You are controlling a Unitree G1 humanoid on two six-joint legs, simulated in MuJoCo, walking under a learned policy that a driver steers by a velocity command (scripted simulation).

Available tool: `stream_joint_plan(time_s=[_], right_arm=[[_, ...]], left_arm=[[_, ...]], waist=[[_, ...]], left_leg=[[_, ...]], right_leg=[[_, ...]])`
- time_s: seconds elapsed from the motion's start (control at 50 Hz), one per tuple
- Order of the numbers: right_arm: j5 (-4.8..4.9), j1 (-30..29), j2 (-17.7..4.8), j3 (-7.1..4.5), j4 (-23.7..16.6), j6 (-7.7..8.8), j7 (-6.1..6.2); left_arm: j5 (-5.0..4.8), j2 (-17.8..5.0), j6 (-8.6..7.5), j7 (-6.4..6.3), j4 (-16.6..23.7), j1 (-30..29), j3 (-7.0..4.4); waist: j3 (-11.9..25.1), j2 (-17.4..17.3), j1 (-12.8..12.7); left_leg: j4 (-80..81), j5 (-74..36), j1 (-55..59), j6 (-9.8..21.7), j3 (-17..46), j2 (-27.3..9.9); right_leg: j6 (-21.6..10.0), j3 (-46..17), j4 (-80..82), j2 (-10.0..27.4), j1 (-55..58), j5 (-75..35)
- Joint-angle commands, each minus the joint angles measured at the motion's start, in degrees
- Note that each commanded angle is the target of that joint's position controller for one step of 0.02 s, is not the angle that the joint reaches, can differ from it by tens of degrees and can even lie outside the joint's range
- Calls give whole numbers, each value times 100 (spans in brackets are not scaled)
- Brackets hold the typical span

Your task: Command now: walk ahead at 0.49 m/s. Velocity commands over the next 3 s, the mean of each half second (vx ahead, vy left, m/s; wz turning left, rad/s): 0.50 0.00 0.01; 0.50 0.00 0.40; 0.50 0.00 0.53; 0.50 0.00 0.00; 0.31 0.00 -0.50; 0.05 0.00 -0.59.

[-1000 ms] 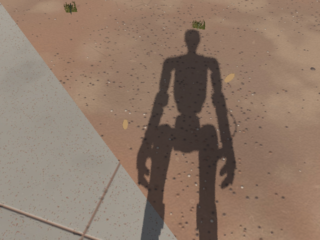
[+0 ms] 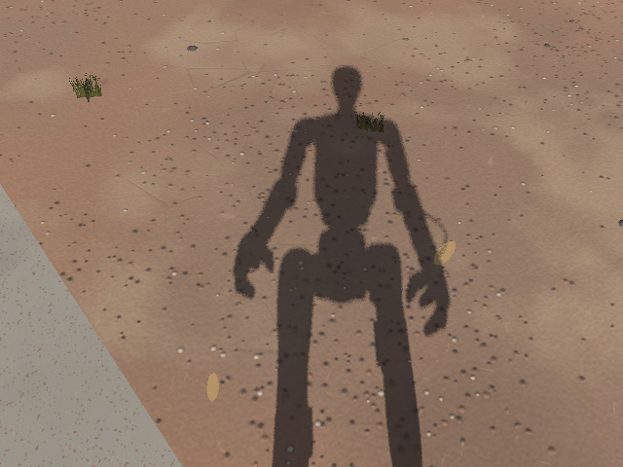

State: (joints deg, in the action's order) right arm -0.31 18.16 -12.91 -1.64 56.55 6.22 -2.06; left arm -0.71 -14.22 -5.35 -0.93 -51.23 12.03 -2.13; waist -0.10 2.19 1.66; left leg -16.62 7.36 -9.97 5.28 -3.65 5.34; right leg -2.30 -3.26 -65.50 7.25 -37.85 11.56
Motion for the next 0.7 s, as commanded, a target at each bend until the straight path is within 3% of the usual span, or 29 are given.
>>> stream_joint_plan(time_s=[0.02,0.1,0.2,0.24,0.26,0.28,0.3,0.32,0.34,0.36,0.38,0.4,0.42,0.46,0.52,0.58,0.7], right_arm=[[5,-223,-746,-117,-306,103,112],[97,246,-909,-146,-207,28,202],[153,671,-969,-182,-15,-91,219],[155,622,-1038,-217,-4,-152,232],[151,512,-1081,-228,-27,-184,235],[126,405,-1020,-200,-62,-215,233],[46,347,-804,-107,-175,-216,230],[25,928,-155,94,-278,-97,177],[110,953,-306,80,-193,64,148],[264,431,-881,-72,-337,148,126],[278,39,-935,-90,-449,163,145],[199,-164,-858,-111,-478,128,182],[140,-124,-778,-147,-472,45,210],[144,130,-497,-129,-377,-116,220],[161,-192,-487,-168,-499,-219,242],[165,-671,-452,-200,-674,-209,216],[130,-1669,-288,-131,-1089,-191,43]], left_arm=[[73,-261,22,-40,249,195,-77],[21,-161,-44,33,499,-743,-35],[-55,-246,-94,208,788,-1452,-13],[-56,-370,-145,267,825,-1327,-51],[-51,-475,-169,276,766,-1023,-105],[-41,-672,-183,261,554,-310,-225],[-10,-1072,-195,217,253,855,-382],[86,-1735,-147,202,95,1664,-550],[73,-1320,-137,225,65,1763,-429],[42,-955,-150,225,149,1247,-306],[32,-745,-137,225,292,668,-229],[49,-565,-129,255,353,273,-169],[82,-427,-144,280,357,96,-125],[106,-406,-171,302,232,161,-129],[156,-612,-203,212,27,460,-201],[172,-629,-174,114,-78,617,-203],[107,-713,-115,-4,-269,935,-210]], waist=[[-314,-438,-267],[-312,-437,70],[-475,-513,280],[-393,-588,131],[-230,-652,-75],[179,-612,-448],[993,-339,-893],[1867,1058,-829],[2248,1288,-848],[1397,874,-746],[892,462,-571],[507,123,-407],[319,182,-216],[212,252,-47],[-24,111,-71],[-130,102,-184],[-494,22,-521]], left_leg=[[1171,-477,-609,979,1170,-1590],[1083,-539,-103,728,911,-1508],[681,-380,835,648,1023,-1871],[368,-680,1092,557,1100,-2008],[17,-1340,1104,482,1045,-1973],[-830,-2287,1001,352,820,-1710],[-2348,-2169,215,155,503,-1361],[-4727,-68,-2217,-313,45,-414],[-5698,2396,-3090,-268,915,-236],[-6071,2084,-3579,-137,1058,-604],[-5902,1517,-3485,-94,882,-935],[-5530,1101,-3255,-125,781,-1133],[-5179,820,-2904,-147,796,-1307],[-4951,553,-2543,-220,719,-1341],[-4482,-60,-3048,-304,854,-1338],[-3645,-833,-3337,-311,1062,-1160],[-2252,-1452,-3353,-216,615,-1031]], right_leg=[[153,-3,805,241,-125,-914],[195,211,2484,-16,53,-1767],[88,241,3353,-181,26,-1270],[-73,291,3590,-276,349,-804],[-168,414,3704,-414,847,-637],[-309,567,3831,-611,1797,-590],[-615,75,3671,-168,3469,-743],[-1502,-2373,3961,1289,5857,-126],[-1729,-3933,4784,1633,6148,328],[-1399,-3170,4836,1446,5452,365],[-1204,-2310,4935,1224,4600,-62],[-1108,-1731,5160,967,3826,-472],[-994,-1293,5369,734,3317,-702],[-1006,-795,5635,554,2888,-1103],[-1009,-257,5796,573,2960,-1734],[-865,181,5861,543,3177,-1801],[-672,830,5915,675,3804,-1774]])
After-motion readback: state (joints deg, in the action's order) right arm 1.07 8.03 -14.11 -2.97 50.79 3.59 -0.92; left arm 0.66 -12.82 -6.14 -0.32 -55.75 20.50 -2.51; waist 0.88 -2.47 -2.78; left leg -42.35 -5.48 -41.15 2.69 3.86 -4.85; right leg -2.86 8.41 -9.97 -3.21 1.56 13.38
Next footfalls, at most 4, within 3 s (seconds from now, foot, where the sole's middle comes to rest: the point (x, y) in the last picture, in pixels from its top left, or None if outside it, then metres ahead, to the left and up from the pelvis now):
0.30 right None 0.34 -0.17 -0.78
0.88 left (276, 418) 0.63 0.09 -0.78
1.36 right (310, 298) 0.96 0.00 -0.78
1.84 left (176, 283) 1.01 0.36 -0.78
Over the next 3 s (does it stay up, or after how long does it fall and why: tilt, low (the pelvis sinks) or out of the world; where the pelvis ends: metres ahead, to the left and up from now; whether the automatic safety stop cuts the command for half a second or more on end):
stays up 1.25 0.35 -0.01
